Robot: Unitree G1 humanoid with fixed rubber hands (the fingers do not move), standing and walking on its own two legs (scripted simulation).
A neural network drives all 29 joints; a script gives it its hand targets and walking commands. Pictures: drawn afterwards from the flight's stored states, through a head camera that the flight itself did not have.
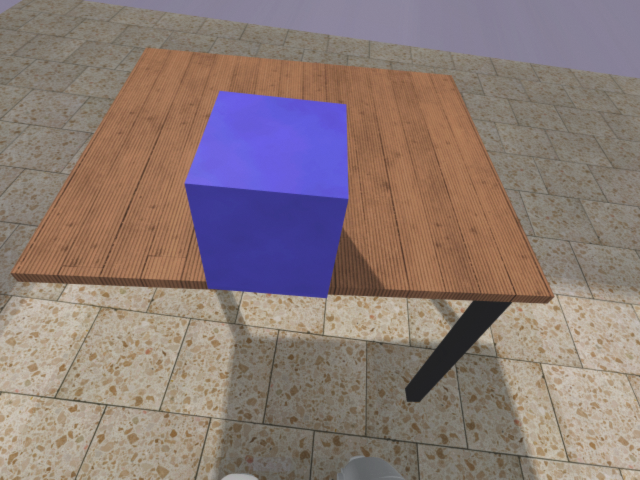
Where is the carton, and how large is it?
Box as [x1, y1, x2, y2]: [184, 91, 348, 297]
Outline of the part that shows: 219,91 184,183 208,288 326,297 348,198 345,104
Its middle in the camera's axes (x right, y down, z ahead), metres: -0.07 -0.06 +0.60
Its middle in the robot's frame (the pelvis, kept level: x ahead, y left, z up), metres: +0.50 +0.05 +0.04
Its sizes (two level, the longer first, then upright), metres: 0.205 0.190 0.223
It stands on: a table, 0.67 m high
